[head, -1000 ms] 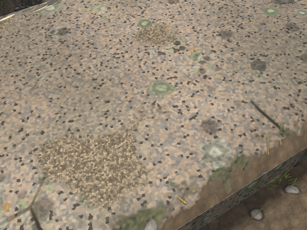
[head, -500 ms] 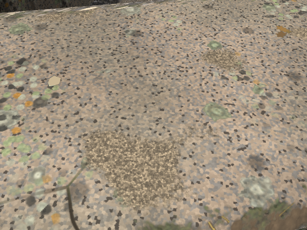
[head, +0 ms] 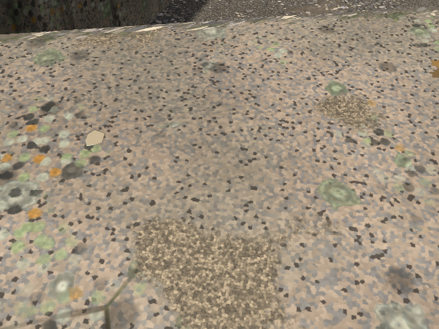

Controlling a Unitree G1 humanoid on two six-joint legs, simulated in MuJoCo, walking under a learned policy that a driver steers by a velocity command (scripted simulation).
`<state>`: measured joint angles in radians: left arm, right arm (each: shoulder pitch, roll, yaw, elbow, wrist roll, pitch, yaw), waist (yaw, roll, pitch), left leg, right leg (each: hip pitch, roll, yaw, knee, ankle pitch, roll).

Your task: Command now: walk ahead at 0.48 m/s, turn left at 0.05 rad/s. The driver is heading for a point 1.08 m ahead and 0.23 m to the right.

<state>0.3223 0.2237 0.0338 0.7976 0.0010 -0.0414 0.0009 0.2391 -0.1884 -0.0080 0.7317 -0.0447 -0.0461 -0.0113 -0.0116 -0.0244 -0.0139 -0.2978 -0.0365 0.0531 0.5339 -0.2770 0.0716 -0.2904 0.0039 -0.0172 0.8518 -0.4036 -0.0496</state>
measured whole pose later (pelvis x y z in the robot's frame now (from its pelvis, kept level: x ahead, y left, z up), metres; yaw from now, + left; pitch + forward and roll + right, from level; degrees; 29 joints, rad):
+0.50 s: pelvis +0.22 -0.06 +0.06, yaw -1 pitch +3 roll -2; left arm 0.03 0.13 -0.03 0.60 0.02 0.02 -0.01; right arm 0.47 -0.17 -0.04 0.97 0.00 -0.08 0.03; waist -0.03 -0.02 0.01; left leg -0.21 0.02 -0.08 0.94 -0.04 0.08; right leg -0.86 0.00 -0.20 1.35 -0.54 -0.15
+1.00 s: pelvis +0.51 -0.05 +0.18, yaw -1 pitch +2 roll +1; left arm 0.52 0.18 0.05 0.97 0.01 -0.09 0.03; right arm 0.06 -0.17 -0.03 0.73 -0.04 -0.05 0.01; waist 0.05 0.01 0.03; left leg -0.42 -0.06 0.13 0.49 -0.14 0.15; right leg 0.07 0.03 -0.09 0.44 -0.47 -0.07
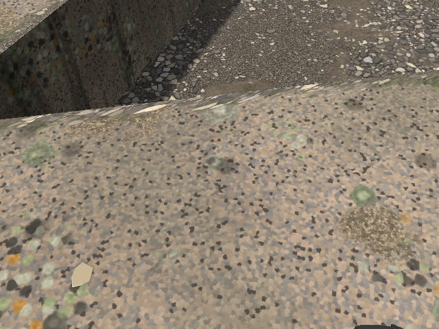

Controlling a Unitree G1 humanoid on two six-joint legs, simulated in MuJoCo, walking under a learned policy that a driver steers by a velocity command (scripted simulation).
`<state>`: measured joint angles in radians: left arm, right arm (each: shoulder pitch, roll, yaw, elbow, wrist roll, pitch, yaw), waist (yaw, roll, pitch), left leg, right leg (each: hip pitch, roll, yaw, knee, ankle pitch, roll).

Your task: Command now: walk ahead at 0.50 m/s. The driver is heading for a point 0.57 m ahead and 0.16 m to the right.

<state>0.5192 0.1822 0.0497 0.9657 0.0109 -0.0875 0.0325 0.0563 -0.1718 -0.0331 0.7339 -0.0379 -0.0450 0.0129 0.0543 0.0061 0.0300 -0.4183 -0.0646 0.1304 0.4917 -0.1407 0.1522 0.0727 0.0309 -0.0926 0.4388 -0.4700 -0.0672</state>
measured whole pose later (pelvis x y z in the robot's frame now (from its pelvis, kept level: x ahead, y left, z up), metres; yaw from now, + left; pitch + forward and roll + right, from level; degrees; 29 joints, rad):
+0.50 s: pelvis +0.29 -0.02 +0.00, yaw +0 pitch +1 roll +1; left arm 0.04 0.19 0.03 0.72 0.03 -0.05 -0.02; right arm 0.48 -0.20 -0.04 0.95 -0.02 -0.09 -0.02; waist -0.06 -0.01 0.04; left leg 0.14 -0.06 0.08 0.30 -0.43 0.05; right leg -0.50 0.01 -0.10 0.52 -0.09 -0.12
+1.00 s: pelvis +0.51 -0.03 +0.01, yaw -8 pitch +0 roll -2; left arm 0.36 0.21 0.04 0.89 0.02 -0.04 0.02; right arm 0.15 -0.20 -0.01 0.81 -0.02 -0.03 -0.02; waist 0.06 0.04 0.04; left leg -0.44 0.01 0.02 0.58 -0.12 0.02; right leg -0.07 0.14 0.04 0.37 -0.30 -0.10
